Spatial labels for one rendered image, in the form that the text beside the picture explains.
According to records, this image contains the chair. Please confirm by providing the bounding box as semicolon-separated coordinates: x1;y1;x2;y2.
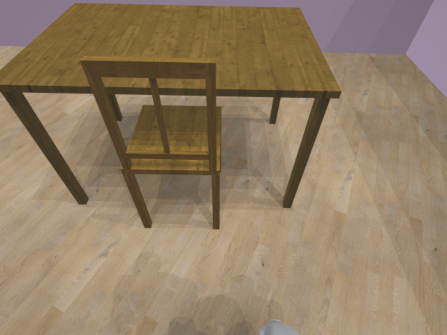
80;56;221;230

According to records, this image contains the table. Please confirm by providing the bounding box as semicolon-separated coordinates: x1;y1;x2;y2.
0;3;342;208

